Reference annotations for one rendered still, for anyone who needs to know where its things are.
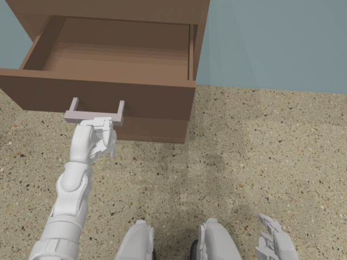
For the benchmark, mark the left robot forearm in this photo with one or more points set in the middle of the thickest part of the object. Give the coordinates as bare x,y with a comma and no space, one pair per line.
61,234

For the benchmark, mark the cabinet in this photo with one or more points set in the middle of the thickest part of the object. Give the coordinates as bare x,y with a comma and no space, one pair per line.
32,15

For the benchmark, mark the handle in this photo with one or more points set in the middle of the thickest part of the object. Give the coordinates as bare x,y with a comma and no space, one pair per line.
73,116

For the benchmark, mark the right robot hand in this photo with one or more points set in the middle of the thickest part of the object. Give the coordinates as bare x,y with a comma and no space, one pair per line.
280,247

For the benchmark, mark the right robot thigh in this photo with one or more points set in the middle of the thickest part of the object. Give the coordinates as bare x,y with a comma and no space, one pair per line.
217,242

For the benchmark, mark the drawer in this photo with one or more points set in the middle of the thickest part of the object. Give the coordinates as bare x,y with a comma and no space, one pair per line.
101,61

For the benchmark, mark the right robot shin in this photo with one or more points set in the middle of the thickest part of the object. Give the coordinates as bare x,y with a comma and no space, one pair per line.
203,255

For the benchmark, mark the left robot hand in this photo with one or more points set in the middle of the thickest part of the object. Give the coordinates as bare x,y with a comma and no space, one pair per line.
85,138

